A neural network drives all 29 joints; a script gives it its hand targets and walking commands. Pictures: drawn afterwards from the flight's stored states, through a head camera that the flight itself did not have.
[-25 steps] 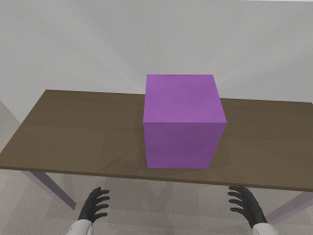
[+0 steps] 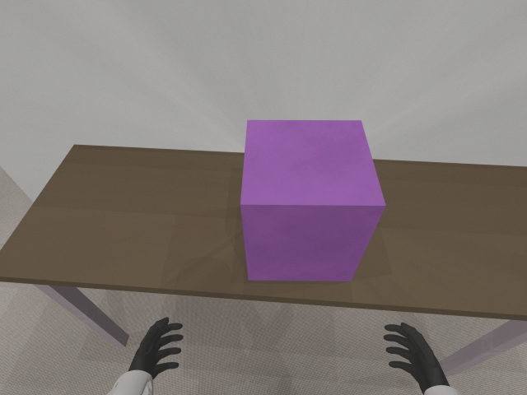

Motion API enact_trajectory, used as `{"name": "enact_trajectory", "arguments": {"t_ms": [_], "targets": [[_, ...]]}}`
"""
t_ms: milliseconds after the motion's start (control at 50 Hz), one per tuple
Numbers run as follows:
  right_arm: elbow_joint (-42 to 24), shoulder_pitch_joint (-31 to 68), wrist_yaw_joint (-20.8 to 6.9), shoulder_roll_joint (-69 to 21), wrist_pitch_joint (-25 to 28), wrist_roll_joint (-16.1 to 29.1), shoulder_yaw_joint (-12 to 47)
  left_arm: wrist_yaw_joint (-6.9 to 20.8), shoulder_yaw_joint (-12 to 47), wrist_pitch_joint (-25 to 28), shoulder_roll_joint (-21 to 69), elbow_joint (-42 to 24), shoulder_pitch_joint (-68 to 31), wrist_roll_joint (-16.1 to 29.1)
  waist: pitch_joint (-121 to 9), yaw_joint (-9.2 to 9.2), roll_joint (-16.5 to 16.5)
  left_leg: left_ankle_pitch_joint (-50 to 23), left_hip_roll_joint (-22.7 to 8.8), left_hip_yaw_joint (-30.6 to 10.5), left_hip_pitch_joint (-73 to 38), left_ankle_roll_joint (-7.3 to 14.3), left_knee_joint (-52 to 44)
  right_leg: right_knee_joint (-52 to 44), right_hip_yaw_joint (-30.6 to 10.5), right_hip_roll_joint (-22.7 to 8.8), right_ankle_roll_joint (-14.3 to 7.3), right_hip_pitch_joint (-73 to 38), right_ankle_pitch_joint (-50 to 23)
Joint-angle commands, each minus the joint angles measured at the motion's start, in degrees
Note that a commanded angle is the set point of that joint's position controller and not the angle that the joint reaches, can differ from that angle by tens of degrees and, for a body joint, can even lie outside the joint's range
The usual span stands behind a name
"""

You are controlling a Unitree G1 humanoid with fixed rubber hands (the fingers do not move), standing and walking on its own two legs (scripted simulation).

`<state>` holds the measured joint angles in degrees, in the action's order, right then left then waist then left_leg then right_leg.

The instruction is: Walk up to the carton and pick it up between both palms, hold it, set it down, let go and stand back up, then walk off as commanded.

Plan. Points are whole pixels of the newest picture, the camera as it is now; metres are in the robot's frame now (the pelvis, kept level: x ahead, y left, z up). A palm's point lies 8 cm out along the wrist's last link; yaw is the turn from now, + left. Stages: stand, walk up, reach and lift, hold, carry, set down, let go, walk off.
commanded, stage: let go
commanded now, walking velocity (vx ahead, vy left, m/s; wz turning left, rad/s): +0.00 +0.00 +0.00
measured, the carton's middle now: (301, 204) +0.47 -0.02 -0.02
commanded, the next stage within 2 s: stand in 0.42 s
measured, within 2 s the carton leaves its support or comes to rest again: neither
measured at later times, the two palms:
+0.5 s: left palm (135, 369) +0.17 +0.23 -0.07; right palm (437, 384) +0.19 -0.22 -0.08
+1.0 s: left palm (95, 360) +0.18 +0.30 -0.07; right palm (449, 378) +0.19 -0.24 -0.07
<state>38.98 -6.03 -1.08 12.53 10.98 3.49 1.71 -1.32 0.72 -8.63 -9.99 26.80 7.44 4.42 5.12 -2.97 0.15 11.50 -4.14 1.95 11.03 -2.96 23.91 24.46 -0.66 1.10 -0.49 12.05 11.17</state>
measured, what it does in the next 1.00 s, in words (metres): stands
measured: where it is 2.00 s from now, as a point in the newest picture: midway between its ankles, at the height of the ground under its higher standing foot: outside the picture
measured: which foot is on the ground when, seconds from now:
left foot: down 0.00-1.00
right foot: down 0.00-1.00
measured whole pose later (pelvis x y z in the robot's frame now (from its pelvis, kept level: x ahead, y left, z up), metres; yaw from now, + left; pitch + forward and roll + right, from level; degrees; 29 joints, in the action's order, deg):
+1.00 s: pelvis +0.03 +0.01 +0.00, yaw +0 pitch -1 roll -1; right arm 40.4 -9.3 -1.1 17.0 1.5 1.4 -0.3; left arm -0.1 -0.8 0.7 -19.3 37.9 8.5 1.6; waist -1.7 -3.0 0.2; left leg 15.8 -4.1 2.0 10.6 -2.0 27.4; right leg 24.6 -0.7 1.0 -0.2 10.1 13.7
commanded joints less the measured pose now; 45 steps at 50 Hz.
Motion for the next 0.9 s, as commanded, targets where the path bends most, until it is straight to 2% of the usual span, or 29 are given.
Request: {"name": "enact_trajectory", "arguments": {"t_ms": [0,60,80,120,160,200,220,280,340,360,380,400,460,500,520,540,560,580,600,620,640,680,740,760,780,820,840,860,880], "targets": [[1.82,-0.33,1.37,2.44,2.50,-4.67,-5.80,0.62,-2.01,1.23,-7.93,-4.46,-1.61,-4.87,-11.12,3.20,-0.34,-4.45,5.03,3.26,-9.53,1.75,-4.44,-6.81,2.41,-0.24,0.07,-4.18,-2.78],[0.89,0.35,1.51,2.37,2.66,-5.25,-5.97,0.84,-2.65,1.32,-8.59,-5.70,-1.96,-5.27,-10.67,2.65,0.86,-3.71,4.94,3.35,-10.58,1.84,-3.96,-6.97,2.51,-0.40,0.65,-3.51,-2.83],[0.87,-0.55,1.52,2.59,2.71,-5.16,-6.26,0.88,-2.31,1.30,-8.11,-5.38,-1.06,-5.29,-11.60,3.28,0.82,-4.61,4.69,3.35,-11.03,1.46,-3.86,-6.66,2.47,-0.12,0.48,-4.44,-3.92],[2.01,-1.47,1.36,2.69,2.94,-4.93,-5.88,0.59,-1.93,1.71,-8.10,-5.35,0.25,-5.57,-11.23,3.72,-0.46,-6.23,4.30,2.58,-12.19,1.40,-3.91,-6.42,2.83,-0.09,0.43,-4.90,-6.31],[1.29,-0.95,1.19,2.60,3.02,-4.96,-6.04,0.43,-2.64,1.61,-8.17,-5.86,-0.60,-5.21,-11.17,2.96,-1.39,-5.90,4.49,2.72,-11.16,1.48,-4.11,-6.62,3.14,0.31,0.22,-4.59,-4.83],[1.63,-0.57,0.79,2.98,2.87,-4.91,-6.30,0.20,-1.89,1.75,-7.79,-5.75,-1.38,-5.46,-10.84,3.34,-1.05,-4.69,3.69,2.59,-10.52,1.42,-4.30,-6.30,2.74,0.32,-0.17,-4.07,-3.24],[2.61,-1.36,0.94,2.98,2.68,-5.06,-5.93,0.36,-1.83,1.68,-7.99,-4.98,-0.04,-5.53,-10.89,3.56,0.73,-4.78,4.03,3.00,-10.66,1.30,-3.78,-6.14,2.50,-0.11,0.35,-4.85,-4.07],[2.14,-1.43,0.89,2.95,2.44,-5.29,-5.60,0.58,-2.36,1.50,-7.87,-4.49,-0.72,-5.88,-9.98,3.46,-1.50,-4.21,3.86,3.00,-10.97,1.28,-4.09,-6.46,2.51,0.14,-0.07,-4.51,-2.95],[2.07,-1.66,1.07,3.02,2.13,-5.00,-5.23,0.60,-2.04,1.55,-7.42,-4.18,0.79,-5.74,-9.75,3.72,-0.26,-4.53,3.78,2.89,-11.07,1.22,-3.70,-6.42,2.99,0.08,0.30,-4.59,-3.45],[1.85,-1.43,0.95,3.14,2.20,-5.24,-5.22,0.54,-2.17,1.35,-7.64,-4.53,0.13,-5.85,-9.63,3.26,-1.67,-4.54,3.60,2.77,-10.61,1.21,-4.02,-6.13,2.96,0.12,0.04,-4.81,-3.10],[1.74,-1.49,0.81,3.37,2.29,-5.25,-5.64,0.62,-2.43,1.55,-8.02,-4.35,0.27,-5.80,-9.99,3.30,-0.12,-4.34,3.57,2.62,-10.27,1.23,-4.09,-6.07,2.98,0.31,0.09,-4.94,-3.41],[1.47,-3.21,0.93,16.30,-1.86,-6.74,-6.41,-0.50,-7.48,5.51,-16.87,1.48,2.99,-7.17,-18.76,0.58,3.43,-11.11,-2.12,-2.56,-2.15,2.71,1.50,0.36,-0.72,-4.89,-0.06,-7.96,-8.22],[-0.71,-1.64,1.19,16.10,-5.26,-6.81,-6.37,0.91,-6.20,8.56,-16.38,3.88,2.99,-7.33,-14.74,0.01,3.01,1.21,-1.33,-2.30,0.92,3.24,1.60,-0.75,-3.94,-6.50,-0.88,-2.87,3.15],[0.01,-2.81,1.27,16.22,-6.18,-6.72,-6.57,1.32,-5.93,9.18,-16.56,4.50,0.30,-8.02,-9.02,1.34,4.91,5.29,-0.15,-1.34,1.93,3.74,1.93,-4.62,-6.47,-6.92,-0.84,3.24,11.30],[-0.27,-3.91,1.00,14.48,-6.70,-6.54,-6.18,1.44,-5.58,9.68,-16.85,4.36,-0.46,-8.46,-8.00,2.18,5.63,4.92,-0.45,-1.95,1.58,3.95,1.80,-3.45,-4.90,-5.98,-0.59,3.98,10.86],[0.51,-5.50,0.77,16.37,-6.47,-6.71,-6.30,1.80,-5.53,9.83,-16.81,5.31,1.39,-8.18,-8.98,1.69,3.54,6.12,-0.74,-2.50,1.39,4.50,1.61,-3.32,-4.49,-5.84,-0.43,3.93,10.16],[-0.20,-4.22,0.28,16.09,-6.55,-6.49,-6.35,1.96,-5.48,10.45,-17.34,5.22,0.09,-8.14,-9.00,2.50,3.59,4.85,-1.12,-2.85,1.25,4.52,1.26,-2.27,-3.92,-5.64,-0.64,4.12,8.28],[-0.19,-4.32,0.37,16.93,-6.39,-6.67,-6.66,2.06,-5.41,10.44,-16.70,6.37,0.56,-8.14,-8.98,2.19,2.38,6.92,-0.86,-2.89,2.54,4.59,0.55,-2.22,-3.83,-5.25,-0.54,2.69,8.11],[-0.80,-2.69,0.11,17.80,-6.29,-6.83,-7.31,2.24,-5.21,10.63,-18.08,6.29,0.56,-7.66,-6.63,1.45,-1.51,4.52,-1.02,-3.27,4.43,4.55,-0.23,-1.01,-4.53,-6.01,-1.07,2.25,4.70],[-1.61,-2.43,0.00,17.85,-6.66,-6.72,-6.83,2.51,-5.43,10.41,-18.36,7.62,1.60,-7.79,-7.10,1.63,-2.07,4.19,-1.41,-2.89,2.95,4.72,0.64,-1.73,-5.20,-6.25,-0.93,3.02,3.97],[-0.62,-4.44,0.17,17.40,-6.77,-6.62,-7.17,2.36,-5.44,10.82,-19.02,7.85,2.22,-7.81,-10.32,1.81,3.09,1.76,-1.85,-4.35,1.33,4.81,0.72,-0.75,-3.24,-5.46,-0.89,-0.05,2.46],[-1.14,-5.00,0.42,17.80,-7.24,-5.68,-7.04,2.21,-5.56,10.76,-19.00,7.86,1.19,-7.31,-8.57,2.30,0.78,-2.40,-2.23,-3.86,1.65,4.87,1.09,-0.51,-3.94,-5.82,-0.88,0.24,-2.44],[-0.71,-4.84,0.76,18.28,-7.58,-5.85,-7.55,2.17,-5.16,10.97,-19.80,9.09,1.06,-7.68,-11.32,2.52,-2.12,-4.42,-1.71,-3.14,-1.25,4.18,1.66,-0.95,-3.98,-5.65,-1.09,0.02,-2.32],[-1.45,-3.86,0.81,18.80,-7.58,-5.60,-7.53,1.99,-4.84,11.44,-19.82,9.08,1.25,-7.41,-11.98,2.29,0.47,-4.89,-2.38,-4.54,-1.55,4.67,1.05,-0.60,-3.46,-5.88,-1.01,-1.09,-2.19],[-0.87,-3.95,0.85,19.06,-7.66,-6.09,-7.77,1.99,-4.73,11.14,-19.11,9.67,1.16,-7.24,-9.94,2.29,-3.11,-4.87,-2.34,-3.96,-0.27,4.98,0.94,-1.13,-4.74,-6.13,-1.07,-0.56,-3.25],[-0.83,-3.39,0.74,18.66,-7.54,-5.78,-7.14,1.79,-5.30,11.10,-19.77,10.21,1.55,-7.19,-11.81,1.52,-2.07,-6.98,-2.74,-4.48,-1.15,4.77,0.34,-0.55,-3.91,-5.69,-0.96,-2.46,-5.29],[-1.07,-3.24,0.81,18.63,-7.73,-5.51,-7.65,1.66,-5.01,11.37,-20.97,10.84,2.48,-7.24,-12.47,1.77,0.62,-9.35,-2.82,-5.08,-2.82,4.68,1.28,0.26,-3.37,-5.93,-1.18,-2.64,-7.33],[-1.55,-2.80,0.96,19.01,-7.68,-5.45,-7.51,2.08,-4.93,11.32,-19.80,10.54,1.16,-7.03,-11.65,2.45,-1.99,-8.78,-2.67,-3.96,-0.90,4.92,0.92,-0.10,-3.90,-6.58,-0.81,-2.60,-9.35],[-1.28,-1.67,0.96,18.39,-7.98,-6.10,-7.66,1.88,-5.04,11.39,-20.10,11.33,1.30,-7.27,-11.42,1.80,-3.50,-10.06,-2.37,-3.73,-0.93,4.80,0.97,0.62,-3.95,-6.52,-0.91,-3.07,-9.98]]}}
